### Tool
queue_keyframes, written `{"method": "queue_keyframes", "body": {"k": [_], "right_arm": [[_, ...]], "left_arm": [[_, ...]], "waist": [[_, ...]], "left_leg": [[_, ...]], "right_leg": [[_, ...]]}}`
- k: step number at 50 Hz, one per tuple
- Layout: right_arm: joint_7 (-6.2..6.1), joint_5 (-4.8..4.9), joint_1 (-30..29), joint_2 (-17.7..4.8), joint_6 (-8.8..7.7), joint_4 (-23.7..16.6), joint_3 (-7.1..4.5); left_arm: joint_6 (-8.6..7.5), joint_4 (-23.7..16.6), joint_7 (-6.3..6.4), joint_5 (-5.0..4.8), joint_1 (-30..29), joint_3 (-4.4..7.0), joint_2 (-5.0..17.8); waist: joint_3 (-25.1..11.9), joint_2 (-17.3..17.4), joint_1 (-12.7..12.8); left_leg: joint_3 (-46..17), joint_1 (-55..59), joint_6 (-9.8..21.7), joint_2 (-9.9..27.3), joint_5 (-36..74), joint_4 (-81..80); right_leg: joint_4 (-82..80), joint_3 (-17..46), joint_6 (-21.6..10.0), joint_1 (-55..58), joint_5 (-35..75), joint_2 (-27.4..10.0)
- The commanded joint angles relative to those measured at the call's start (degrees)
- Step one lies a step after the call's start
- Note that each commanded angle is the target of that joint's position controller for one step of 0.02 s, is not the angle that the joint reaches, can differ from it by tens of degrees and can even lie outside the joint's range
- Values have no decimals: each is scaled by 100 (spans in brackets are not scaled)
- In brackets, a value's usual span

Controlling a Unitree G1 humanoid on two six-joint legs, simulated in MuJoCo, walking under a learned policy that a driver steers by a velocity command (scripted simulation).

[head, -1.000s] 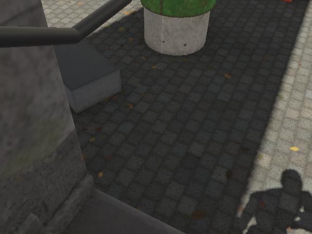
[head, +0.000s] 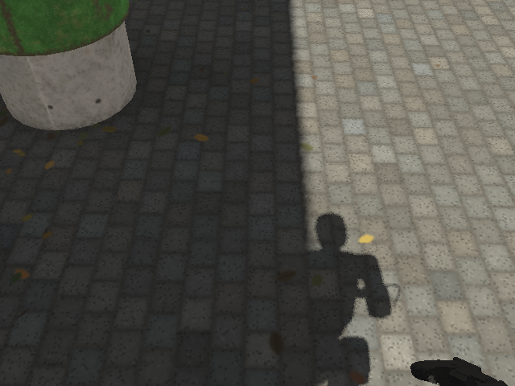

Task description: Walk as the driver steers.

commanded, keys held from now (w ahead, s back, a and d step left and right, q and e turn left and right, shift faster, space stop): e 0.28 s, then no key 0.70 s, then w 0.02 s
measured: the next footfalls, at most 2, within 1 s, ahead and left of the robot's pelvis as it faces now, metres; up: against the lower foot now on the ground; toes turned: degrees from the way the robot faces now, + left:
left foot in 0.04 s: +0.09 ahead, +0.14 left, +0.00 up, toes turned -15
right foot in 0.40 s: +0.09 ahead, -0.11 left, +0.00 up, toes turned -18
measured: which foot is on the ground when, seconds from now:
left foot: up 0.00-0.02, down 0.04-1.00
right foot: down 0.00-0.02, up 0.04-0.38, down 0.40-1.00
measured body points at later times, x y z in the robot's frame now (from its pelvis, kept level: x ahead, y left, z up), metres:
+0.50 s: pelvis +0.07 +0.00 +0.00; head +0.09 -0.01 +0.45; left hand +0.33 +0.17 -0.08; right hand +0.09 -0.30 -0.11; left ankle +0.06 +0.15 -0.68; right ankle +0.05 -0.10 -0.71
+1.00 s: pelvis +0.07 +0.00 +0.02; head +0.09 +0.00 +0.47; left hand +0.28 +0.22 -0.09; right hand +0.11 -0.28 -0.10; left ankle +0.05 +0.15 -0.71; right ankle +0.05 -0.10 -0.71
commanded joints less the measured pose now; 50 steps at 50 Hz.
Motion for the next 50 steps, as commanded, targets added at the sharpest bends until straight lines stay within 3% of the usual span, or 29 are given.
{"method": "queue_keyframes", "body": {"k": [1, 2, 3, 4, 5, 7, 8, 10, 12, 14, 15, 16, 17, 18, 19, 20, 21, 22, 23, 24, 27, 29, 31, 32, 33, 35, 38, 43, 50], "right_arm": [[-262, -109, 4124, -878, 63, 811, -422], [-401, -77, 5159, -1159, 12, 1076, -575], [-516, -106, 5412, -1394, -40, 1243, -654], [-212, 28, 3161, -1638, -64, 372, -457], [42, 61, 2096, -1203, -144, 57, -331], [98, 355, 535, -530, 53, -148, -108], [-16, 260, -13, -230, 186, -295, 0], [-272, 187, 107, -577, 258, -263, -116], [-439, 57, 389, -1133, 193, -115, -233], [-592, 395, 1371, -1205, 104, 286, -184], [-547, 237, 1732, -1296, 59, 454, -183], [-526, 211, 1517, -1451, 47, 344, -255], [-492, 385, 1721, -1667, 85, 434, -366], [-406, 384, 1849, -1815, 109, 518, -440], [-281, 24, 1492, -1894, 54, 404, -476], [-151, 279, 1160, -1808, 105, 352, -531], [-16, 139, 1471, -1478, 97, 311, -511], [56, 20, 1715, -883, 106, -32, -384], [62, 263, 1206, -1120, 216, -72, -485], [2, 359, 846, -915, 248, -91, -440], [-36, 137, 1423, -712, 259, 235, -392], [136, 115, 2305, -446, 302, 699, -272], [308, 411, 2124, -578, 301, 597, -288], [290, 478, 1826, -980, 268, 434, -347], [235, 426, 1373, -1340, 246, 336, -396], [202, 382, 865, -1360, 244, 308, -421], [191, 504, 754, -1051, 255, 340, -366], [137, 455, 968, -913, 286, 465, -358], [146, 421, 933, -987, 391, 403, -448]], "left_arm": [[-306, -1504, 96, -55, -2658, 314, 1334], [-370, -1823, -30, 25, -3357, 338, 1362], [-363, -1784, -159, -61, -2799, 227, 498], [-188, -1630, -213, -263, -823, -28, -516], [13, -1342, -107, -406, -526, 148, 387], [298, -1352, 165, -164, -845, 168, 818], [398, -1411, 245, 114, -781, -37, 479], [446, -1485, 173, 217, -1146, -196, 326], [470, -1674, -9, 89, -1330, -170, 572], [513, -1876, -145, 74, -2136, -161, 753], [495, -1984, -97, 59, -2292, -146, 753], [493, -2039, -63, 5, -2212, -125, 793], [497, -2056, -29, -98, -2515, -104, 854], [521, -2014, 25, -256, -2561, -70, 913], [588, -1935, 121, -200, -2246, -96, 705], [517, -1701, 165, -381, -1860, 31, 925], [438, -1624, 285, -382, -1635, 237, 1325], [386, -1758, 367, -331, -1319, 441, 2017], [267, -1570, 122, 45, -767, 282, 1368], [184, -1375, -17, -56, -961, 238, 1142], [173, -1479, -253, -643, -1937, 48, 670], [288, -1572, -338, -366, -2521, 14, 700], [419, -1483, -547, -600, -2444, -2, 815], [473, -1454, -531, -640, -2045, 97, 991], [466, -1446, -482, -661, -1663, 199, 1170], [461, -1428, -385, -508, -1672, 271, 1256], [412, -1362, -354, -541, -1924, 242, 1099], [439, -1226, -331, -532, -1749, 276, 1011], [489, -983, -245, -497, -1499, 387, 1168]], "waist": [[90, -124, -2174], [-74, 384, -2810], [-196, 1288, -2553], [-739, 1758, -420], [-70, 568, -345], [-926, -212, 220], [-1228, 151, 302], [-848, -163, 164], [-654, 99, 5], [-337, 203, -509], [-507, 813, -734], [-547, 690, -722], [-298, 643, -946], [-218, 943, -1058], [-452, 1124, -867], [-411, 540, -578], [-969, -238, -637], [-1915, -1722, -732], [-1496, -438, -15], [-558, -19, -134], [-318, -281, -839], [-427, -267, -1077], [-450, -227, -1122], [-559, -45, -772], [-544, 173, -382], [-437, 247, -201], [-134, -48, -351], [-232, -57, -402], [-22, -73, -419]], "left_leg": [[898, 5062, -319, -806, -278, -9], [948, 5725, -154, -906, -252, -950], [-70, 5430, 947, -204, 1583, -2667], [-3244, 4765, 3356, 1687, 5640, -3424], [-3785, 3377, 3504, 2146, 5249, -3521], [-2635, 2645, 2795, 1790, 3186, -3167], [-2585, 2296, 2373, 1750, 1861, -3179], [-1396, 1027, 1872, 1027, 840, -3492], [-553, 492, 1670, 827, 321, -3660], [-90, 1766, 1252, 672, -785, -3704], [-455, 2006, 1173, 1022, -334, -3441], [-548, 2662, 1247, 1199, 431, -3304], [-506, 3090, 1337, 1171, 754, -3550], [-570, 3287, 1358, 1227, 725, -3621], [-774, 3201, 1274, 1552, 873, -3396], [-549, 3325, 1162, 1325, 737, -3160], [278, 2607, 642, 756, -20, -2008], [804, 981, -89, -239, -4077, -653], [-257, 642, -261, -256, -4227, -438], [-284, 491, -397, -104, -3921, -330], [48, 1766, -729, 32, -3329, -338], [160, 3056, -732, -29, -1496, -819], [463, 3516, -655, -218, -301, -2289], [327, 3395, -483, -270, 20, -2672], [213, 2893, -286, -199, -175, -3048], [217, 2821, -194, -244, -889, -3388], [233, 2661, -149, -331, -1660, -3602], [309, 3141, -61, -337, -922, -3789], [372, 3398, 83, -453, -1674, -4227]], "right_leg": [[569, 692, -428, -3756, 5278, -632], [1986, 828, -308, -3833, 5301, -549], [4494, 561, -95, -3518, 918, 430], [5404, 731, -40, -4347, -1792, 994], [5975, 1236, 170, -4412, -1462, 464], [5817, 962, 670, -4207, -868, -326], [5488, 976, 1056, -4084, -207, -682], [5514, 322, 1061, -2962, 763, -793], [5634, -37, 914, -2076, 1076, -848], [2717, -519, 953, -2438, 616, -1159], [3236, -356, 965, -2031, 639, -1088], [2560, -393, 914, -2219, 430, -1029], [1142, -830, 875, -2145, -593, -812], [460, -1049, 737, -1692, -443, -609], [559, -667, 569, -915, 734, -651], [-1234, -778, 347, -500, 1116, -461], [-1078, -403, -224, 1137, 3703, -635], [-1194, 1385, -1905, 2811, 6458, -2055], [-1586, 2060, -1548, 2351, 5064, -2483], [-1574, 1619, -1112, 1593, 4080, -2326], [-1247, 716, -747, -140, 4512, -1853], [-896, 264, -442, -1021, 4120, -1463], [-621, 93, -30, -708, 4146, -1042], [-693, 53, 218, -242, 3456, -869], [-797, -115, 398, 282, 2600, -722], [-916, -137, 447, 429, 1971, -674], [-1182, -185, 365, 481, 1651, -689], [-1305, -212, 259, 759, 2547, -680], [-1653, -256, 239, 740, 1547, -645]]}}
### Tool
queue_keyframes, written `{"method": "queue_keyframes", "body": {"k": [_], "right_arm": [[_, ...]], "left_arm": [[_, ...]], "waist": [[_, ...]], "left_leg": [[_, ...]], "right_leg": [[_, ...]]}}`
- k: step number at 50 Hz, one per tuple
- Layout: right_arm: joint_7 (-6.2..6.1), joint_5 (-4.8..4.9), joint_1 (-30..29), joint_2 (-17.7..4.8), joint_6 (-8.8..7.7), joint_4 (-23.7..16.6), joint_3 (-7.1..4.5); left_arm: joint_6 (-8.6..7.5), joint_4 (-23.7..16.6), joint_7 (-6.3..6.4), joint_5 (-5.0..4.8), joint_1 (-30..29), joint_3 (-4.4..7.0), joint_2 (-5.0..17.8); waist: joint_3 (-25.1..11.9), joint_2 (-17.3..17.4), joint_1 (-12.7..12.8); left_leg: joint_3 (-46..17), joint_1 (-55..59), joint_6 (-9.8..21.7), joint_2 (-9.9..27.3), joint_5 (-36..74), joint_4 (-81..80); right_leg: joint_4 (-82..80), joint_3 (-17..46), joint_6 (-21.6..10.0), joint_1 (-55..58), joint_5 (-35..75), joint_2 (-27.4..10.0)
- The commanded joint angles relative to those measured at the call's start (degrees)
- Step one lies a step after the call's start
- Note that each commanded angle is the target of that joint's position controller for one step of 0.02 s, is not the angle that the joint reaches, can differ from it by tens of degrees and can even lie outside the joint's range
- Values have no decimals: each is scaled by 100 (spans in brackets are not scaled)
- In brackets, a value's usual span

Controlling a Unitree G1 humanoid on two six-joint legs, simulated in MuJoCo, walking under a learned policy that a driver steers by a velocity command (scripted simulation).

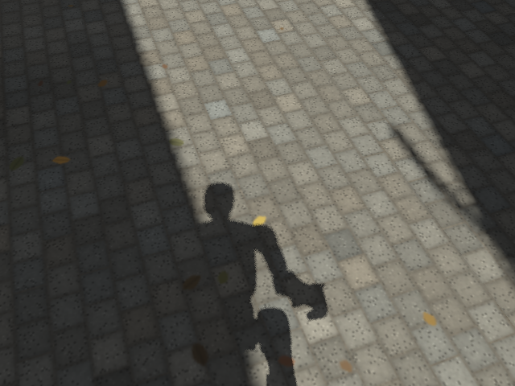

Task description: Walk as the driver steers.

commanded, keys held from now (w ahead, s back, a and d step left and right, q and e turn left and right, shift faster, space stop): w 0.48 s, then w+q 0.16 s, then q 0.36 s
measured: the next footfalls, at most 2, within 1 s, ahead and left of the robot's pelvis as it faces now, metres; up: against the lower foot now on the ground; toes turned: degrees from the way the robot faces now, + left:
left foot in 0.68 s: +0.42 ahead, +0.12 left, -0.17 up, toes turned +0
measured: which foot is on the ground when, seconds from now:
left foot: down 0.00-0.36, up 0.38-0.66, down 0.68-1.00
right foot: down 0.00-0.68, up 0.70-1.00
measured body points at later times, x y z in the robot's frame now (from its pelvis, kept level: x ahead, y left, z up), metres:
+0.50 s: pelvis +0.15 +0.01 -0.05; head +0.16 +0.01 +0.40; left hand +0.12 +0.24 -0.19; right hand +0.33 -0.24 -0.14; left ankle +0.23 +0.14 -0.72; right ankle +0.01 -0.10 -0.73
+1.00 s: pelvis +0.36 +0.04 -0.17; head +0.39 +0.05 +0.28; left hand +0.54 +0.31 -0.24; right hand +0.50 -0.21 -0.29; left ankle +0.39 +0.12 -0.90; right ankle +0.53 -0.09 -0.86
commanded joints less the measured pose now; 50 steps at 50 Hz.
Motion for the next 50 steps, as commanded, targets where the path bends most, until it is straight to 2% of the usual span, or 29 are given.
{"method": "queue_keyframes", "body": {"k": [1, 3, 7, 10, 14, 15, 17, 18, 19, 20, 22, 23, 24, 25, 26, 28, 31, 32, 33, 34, 35, 36, 37, 38, 39, 41, 43, 46, 50], "right_arm": [[-87, -84, 213, -916, -36, -286, -296], [-234, -216, 400, -809, -90, -278, -323], [-423, -282, 374, -311, -306, -490, -182], [-476, -334, 757, -426, -396, -529, -202], [-351, -270, 1128, -788, -501, -474, -290], [-326, -342, 1127, -829, -532, -461, -305], [-256, -450, -148, -1274, -564, -922, -504], [-124, -665, -640, -1140, -576, -1196, -530], [71, -637, -1188, -31, -599, -1494, -198], [114, -453, -1489, 525, -559, -1748, 18], [-52, -585, -485, 46, -395, -1217, -72], [-420, 843, -722, -735, -369, -1332, -335], [-468, 749, -852, -803, -341, -1398, -266], [-430, 254, -728, -258, -289, -1210, -136], [-378, 89, -352, 56, -190, -1000, -87], [-424, 261, -66, 61, 41, -972, -83], [-429, 236, 1, -385, 131, -857, -218], [-337, 210, 628, -569, 124, -520, -309], [-221, 153, 1713, -640, 88, -83, -377], [-195, 78, 2455, -677, 81, 273, -392], [-194, -231, 2031, -694, -20, 293, -213], [-246, -254, 1693, -800, -55, 0, -267], [-264, -149, 1237, -857, -8, -288, -305], [-343, -6, 800, -1511, 83, -227, -504], [-419, -26, 258, -1224, 41, -475, -387], [-508, -65, -380, -930, 0, -641, -225], [-629, -78, -280, -862, 78, -627, -220], [-777, 58, 167, -878, 204, -600, -298], [-812, 132, 269, -800, 272, -690, -338]], "left_arm": [[-46, -238, 108, 82, 165, 326, 985], [-113, -202, 255, 190, 384, 363, 922], [-366, -433, 402, 190, 93, 179, 451], [-374, -607, 376, 279, -31, 200, 524], [-527, -552, 243, 481, 31, 73, 10], [-577, -481, 260, 522, 99, 20, -105], [-589, -40, 327, 540, 1626, 105, 237], [-598, 416, 506, 527, 3329, 209, 700], [-664, 759, 528, 625, 4511, 82, 685], [-720, 857, 526, 673, 4007, -32, 524], [-644, 668, 356, 595, 2143, -259, -131], [-584, 362, 568, -564, 1236, -49, 352], [-488, 296, 732, -593, 632, -156, 248], [-454, 427, 894, -496, 624, -121, 257], [-468, 549, 984, -325, 776, -88, 306], [-542, 684, 1013, -239, 661, -51, 328], [-413, 910, 890, -218, 1251, -51, 81], [-351, 856, 838, -107, 1159, -10, 206], [-317, 857, 814, -92, 822, 12, 262], [-382, 842, 745, -24, 710, 37, 131], [-492, 627, 645, 95, 1683, -93, -478], [-648, 187, 569, -84, 1989, -161, -203], [-667, -20, 574, -94, 1435, -100, 161], [-601, -360, 661, -265, 1048, -101, 127], [-497, -370, 797, -299, 789, -4, 434], [-126, -384, 978, -117, 491, 61, 450], [-105, -525, 1043, 215, 387, -14, 182], [-121, -738, 945, 117, -262, -80, -87], [120, -964, 890, 67, -940, 14, 55]], "waist": [[-177, 46, 39], [267, 61, 70], [147, -13, -60], [273, 210, -192], [495, 700, -209], [422, 366, -166], [30, -199, 769], [-514, -761, 1358], [-507, -674, 1765], [837, 370, 1388], [1019, 329, 477], [1159, -24, 135], [1303, 43, -71], [768, -246, -55], [347, -291, -110], [159, -313, -272], [-99, 22, -105], [-428, -145, -272], [-715, -68, -900], [-721, 1175, -1304], [-735, 2335, -412], [-1570, 2062, -327], [-1564, 699, -379], [-1702, 424, 0], [-1523, -295, 211], [-426, -284, 537], [-582, 61, 488], [-1113, 569, 116], [-889, 671, -78]], "left_leg": [[-11, -229, 298, -158, -653, -650], [-176, -544, 772, -120, -1943, -564], [-325, -131, 1154, -156, -1278, -200], [-780, -5, 1385, -62, -1155, -213], [-2500, 555, 2225, 1215, -272, -253], [-2208, 472, 2205, 1024, 107, 130], [-688, -1066, 1853, -124, 1880, 2057], [33, -3307, 1122, -1139, 1492, 4299], [-553, -5178, 727, -1246, -2315, 5580], [-1580, -6309, 710, -531, -1478, 4772], [-1407, -5617, 611, 342, -298, 4137], [-1383, -5304, 497, 393, 303, 3082], [-780, -3878, 322, 327, 1517, 1616], [-309, -1678, 280, 31, 3911, 790], [-137, -170, 147, -279, 5524, 842], [-268, 548, -202, -348, 5498, 769], [-267, -371, -33, -147, 4986, -523], [-169, -258, 171, -71, 4929, -916], [-169, 747, 469, 44, 5283, -1448], [-413, 1946, 911, 276, 5758, -1515], [-1063, 3311, 1209, 553, 8140, 795], [-2486, 3989, 2055, 1262, 7899, 705], [-2821, 3367, 2267, 1486, 6373, -48], [-3983, 2615, 2710, 1916, 3337, -772], [-4380, 1314, 2504, 2042, 1812, -1265], [-3755, -1036, 2308, 1510, 2736, -1431], [-2427, -1737, 1891, 593, 4037, -1109], [-1963, -1437, 1507, 125, 3845, -875], [-2717, -1159, 1300, 175, 1722, -838]], "right_leg": [[-708, 239, -260, 399, -383, -145], [-832, 513, -680, 71, -2367, -263], [-580, 937, -1161, -109, -1902, -520], [302, 678, -1224, -588, -1464, -240], [1854, -109, -665, -1535, -1048, 200], [1776, -175, -634, -1258, -1092, 284], [972, -579, -592, 1256, 55, 728], [632, 863, -1042, 3700, 956, 194], [-59, 3377, -1821, 4651, 1621, -1401], [-487, 4511, -1945, 3660, 621, -2299], [-269, 3512, -1825, 2033, 106, -2072], [36, 3377, -1379, 1237, 1640, -1899], [-76, 2029, -1002, -415, 1433, -1271], [34, 989, -784, -1613, 847, -514], [91, 579, -716, -2406, 96, -289], [390, 312, -644, -2477, -526, -219], [2244, 358, -484, -51, 963, -439], [3191, 345, -449, 724, 1747, -551], [4708, 184, -272, 573, 2282, -562], [7360, -192, 54, -665, -494, 146], [8902, 209, 201, -3134, -3174, 274], [8465, 861, 186, -3975, -2773, 127], [7579, 845, 234, -4166, -2113, -65], [7686, 764, 282, -4268, -1704, -132], [6365, 1114, 195, -3793, -589, -423], [5197, 1123, 531, -2806, -375, -544], [3319, 823, 685, -1814, 150, -446], [1709, 789, 712, -990, 1400, -98], [717, 979, 733, -890, 993, 190]]}}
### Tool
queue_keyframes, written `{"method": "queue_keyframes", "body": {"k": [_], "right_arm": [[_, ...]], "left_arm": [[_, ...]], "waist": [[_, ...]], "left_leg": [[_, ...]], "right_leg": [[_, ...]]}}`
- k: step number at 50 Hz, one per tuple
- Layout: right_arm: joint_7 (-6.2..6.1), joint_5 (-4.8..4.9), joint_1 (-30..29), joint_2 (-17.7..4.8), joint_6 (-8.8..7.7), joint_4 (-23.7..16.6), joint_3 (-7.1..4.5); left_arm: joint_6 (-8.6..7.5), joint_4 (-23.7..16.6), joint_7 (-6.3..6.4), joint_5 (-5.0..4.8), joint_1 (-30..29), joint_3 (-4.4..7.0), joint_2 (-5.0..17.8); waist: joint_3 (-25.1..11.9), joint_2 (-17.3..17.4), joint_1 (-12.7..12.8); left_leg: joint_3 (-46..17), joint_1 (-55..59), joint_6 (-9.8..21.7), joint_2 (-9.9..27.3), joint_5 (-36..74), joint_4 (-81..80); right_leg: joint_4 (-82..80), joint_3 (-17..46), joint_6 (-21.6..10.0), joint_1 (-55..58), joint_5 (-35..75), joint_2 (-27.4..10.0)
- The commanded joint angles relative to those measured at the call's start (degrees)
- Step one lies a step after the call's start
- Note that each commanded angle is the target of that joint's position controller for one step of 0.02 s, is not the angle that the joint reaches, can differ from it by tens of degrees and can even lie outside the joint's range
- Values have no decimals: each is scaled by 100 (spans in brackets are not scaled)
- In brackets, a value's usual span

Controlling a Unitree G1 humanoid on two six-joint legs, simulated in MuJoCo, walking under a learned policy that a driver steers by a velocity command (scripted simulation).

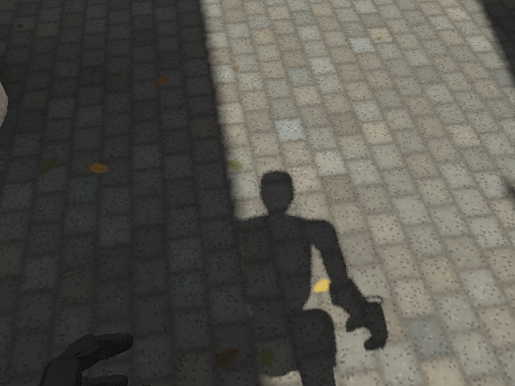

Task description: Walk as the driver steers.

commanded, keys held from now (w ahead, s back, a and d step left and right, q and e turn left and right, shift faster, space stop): q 0.54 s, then no key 0.46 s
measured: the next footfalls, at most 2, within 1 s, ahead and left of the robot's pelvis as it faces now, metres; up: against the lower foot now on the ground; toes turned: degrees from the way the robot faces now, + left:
right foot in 0.08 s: +0.16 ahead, -0.14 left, +0.00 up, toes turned +10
left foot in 0.44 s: +0.06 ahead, +0.12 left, +0.00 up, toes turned +16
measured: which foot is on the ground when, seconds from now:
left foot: down 0.00-0.08, up 0.10-0.42, down 0.44-1.00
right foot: up 0.00-0.06, down 0.08-0.44, up 0.46-0.82, down 0.84-1.00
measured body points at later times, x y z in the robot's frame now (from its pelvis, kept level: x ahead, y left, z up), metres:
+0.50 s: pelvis +0.04 +0.01 +0.00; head +0.06 +0.04 +0.44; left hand +0.10 +0.32 -0.11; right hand +0.27 -0.20 -0.09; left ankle +0.02 +0.10 -0.73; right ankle +0.11 -0.14 -0.70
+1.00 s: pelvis +0.06 +0.01 +0.00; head +0.08 +0.01 +0.45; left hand +0.10 +0.31 -0.09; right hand +0.29 -0.15 -0.11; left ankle +0.02 +0.11 -0.73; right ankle +0.12 -0.11 -0.73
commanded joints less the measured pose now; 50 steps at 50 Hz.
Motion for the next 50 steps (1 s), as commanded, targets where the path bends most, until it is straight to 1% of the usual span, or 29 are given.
{"method": "queue_keyframes", "body": {"k": [1, 2, 3, 4, 5, 6, 7, 9, 10, 12, 14, 16, 18, 21, 22, 23, 24, 25, 27, 28, 31, 34, 37, 40, 42, 43, 44, 46, 50], "right_arm": [[-51, 52, -205, -853, -3, -532, -259], [-34, 55, -255, -813, 63, -624, -267], [-56, 80, -334, -687, 103, -712, -254], [-60, 63, -127, -406, 129, -743, -186], [-42, 110, 432, -246, 138, -824, -132], [2, 61, 180, -802, 72, -998, -241], [19, 24, -7, -1175, 90, -957, -363], [22, -24, -21, -1105, 278, -873, -381], [76, -20, 14, -901, 335, -911, -323], [154, 24, -167, -582, 356, -1028, -214], [200, 29, -422, -448, 323, -1165, -123], [228, 14, -550, -488, 285, -1261, -90], [237, 5, -505, -640, 287, -1276, -136], [237, -24, -70, -712, 320, -1121, -239], [205, -42, 87, -859, 322, -1131, -298], [122, -68, 126, -1586, 306, -1257, -450], [178, -334, 206, -1721, 223, -1372, -452], [190, -374, 72, -1518, 127, -1374, -392], [127, -89, -430, -1135, 95, -1370, -287], [85, -15, -626, -1012, 118, -1376, -232], [38, -76, -624, -767, 131, -1288, -126], [20, -109, -537, -752, 144, -1172, -127], [89, -181, -547, -806, 157, -1123, -126], [174, -154, -610, -669, 125, -1059, -56], [178, -158, -549, -481, 85, -966, 7], [188, -240, -304, -439, 32, -918, 12], [230, -218, 22, -496, -24, -862, -23], [227, -167, -458, -608, -11, -835, -53], [200, -167, -544, -418, 101, -879, -50]], "left_arm": [[96, -405, -5, -33, 27, 231, 578], [66, -386, -43, -21, 178, 268, 592], [-9, -316, -82, -11, 422, 306, 643], [-54, -237, -101, 53, 738, 365, 804], [-12, -249, -104, 182, 907, 455, 1222], [-9, -202, -145, 166, 1028, 490, 1121], [-10, -320, -148, 95, 791, 417, 831], [71, -401, -157, -11, 238, 320, 570], [108, -375, -157, -24, 151, 325, 655], [160, -309, -159, 35, 228, 366, 796], [181, -241, -140, 17, 384, 419, 964], [176, -181, -111, -27, 485, 480, 1147], [164, -131, -115, -75, 593, 523, 1261], [196, -49, -120, -157, 735, 512, 1196], [200, 14, -148, -137, 914, 477, 1017], [180, -259, -211, 132, 929, 350, 609], [98, -531, -177, 62, 200, 385, 794], [96, -509, -131, -21, 55, 469, 1083], [169, -260, -19, 17, 376, 495, 1033], [194, -189, -16, 46, 557, 495, 1025], [196, -127, -138, -17, 659, 410, 820], [204, -189, -232, -17, 389, 308, 633], [202, -221, -287, -68, 332, 313, 727], [163, -204, -331, -74, 422, 318, 726], [106, -109, -379, 31, 667, 295, 690], [87, -140, -367, 104, 763, 344, 964], [88, -50, -381, 90, 647, 422, 1197], [83, -81, -406, 43, 572, 337, 739], [3, -101, -366, 38, 626, 290, 689]], "waist": [[-720, 796, 283], [-692, 968, 371], [-656, 876, 531], [-866, 386, 526], [-1253, -1162, 242], [-1506, -1570, 372], [-1263, -1108, 388], [-808, -589, 225], [-645, -519, 155], [-583, -519, 208], [-760, -705, 344], [-913, -904, 412], [-947, -1025, 430], [-937, -864, 229], [-818, -370, 208], [-685, 1637, 448], [-945, 1902, -53], [-761, 1215, -29], [-681, 768, 263], [-735, 771, 375], [-891, 757, 425], [-854, 848, 295], [-693, 966, 234], [-522, 958, 293], [-580, 728, 461], [-750, 313, 324], [-862, -322, 10], [-671, -341, 334], [-388, -175, 351]], "left_leg": [[-1853, 69, 693, 1435, 319, -717], [-1955, 169, 665, 1388, 113, -532], [-1929, -57, 487, 1182, -244, -227], [-1554, -722, 172, 785, -1405, 638], [-473, -1719, -237, -60, -2848, 2101], [-260, -2299, -462, 252, -2701, 3311], [-199, -2266, -608, 508, -2208, 3911], [120, -1961, -786, 707, -1537, 4305], [311, -1778, -815, 752, -1293, 4196], [740, -1437, -827, 802, -1046, 3488], [859, -1152, -823, 966, -1050, 2759], [927, -729, -736, 1085, -1140, 2080], [1060, -419, -606, 1065, -1114, 1448], [1373, 634, -243, 770, -447, 19], [860, 1201, -36, 989, -19, -476], [-1407, 2006, 623, 2557, 1901, -738], [-2333, 1626, 1539, 3160, 1987, -1116], [-1956, 1566, 1492, 2911, 1677, -1139], [-1270, 1525, 912, 2378, 1696, -914], [-1037, 1416, 806, 2255, 1945, -868], [-679, 1355, 719, 2025, 2281, -800], [-644, 1337, 679, 1939, 1886, -775], [-838, 1011, 820, 1979, 1447, -787], [-1078, 817, 797, 1910, 1021, -771], [-986, 620, 441, 1662, 1010, -658], [-782, 425, 162, 1383, 566, -422], [-352, 401, -37, 1051, 222, -494], [-100, 626, -218, 945, -86, -363], [-141, 603, -145, 992, 32, -370]], "right_leg": [[-639, -157, -49, 1143, -242, 287], [-1029, -146, -185, 1318, -409, 239], [-1709, -194, -358, 1909, 10, 117], [-1973, 228, -694, 2954, 475, -606], [-2045, 1578, -1627, 3957, 1541, -1945], [-2369, 2581, -2234, 3767, 809, -2454], [-2361, 2132, -2173, 3374, 356, -2211], [-2365, 1046, -1759, 2581, 34, -1523], [-2441, 710, -1679, 2228, 85, -1360], [-2484, 121, -1589, 1993, 279, -1115], [-2455, -59, -1646, 2163, 375, -1215], [-2467, -108, -1676, 2226, 306, -1392], [-2365, -160, -1624, 2318, 196, -1513], [-1749, -514, -1194, 1997, -71, -1398], [-1015, -900, -795, 1423, -540, -1167], [1038, -1712, -111, -242, -2391, -355], [2002, -770, -133, -825, -3099, 20], [2498, -512, -214, -925, -2759, -39], [2461, -378, -228, -891, -1839, -180], [2435, -393, -185, -662, -1485, -187], [2052, -496, -114, -103, -954, -120], [912, -506, -76, 421, -857, -182], [185, -604, -121, 1052, -1367, -148], [-819, -683, -253, 1698, -1356, -87], [-1875, -589, -404, 2641, 107, -209], [-1714, -303, -544, 3164, 1348, -621], [-1369, -292, -782, 3154, 1267, -653], [-1554, -347, -774, 2696, 195, -449], [-1583, -431, -651, 2519, -174, -343]]}}
Over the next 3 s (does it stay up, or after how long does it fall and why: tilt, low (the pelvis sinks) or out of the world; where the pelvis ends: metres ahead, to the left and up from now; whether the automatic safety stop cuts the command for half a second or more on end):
stays up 0.36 0.13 -0.02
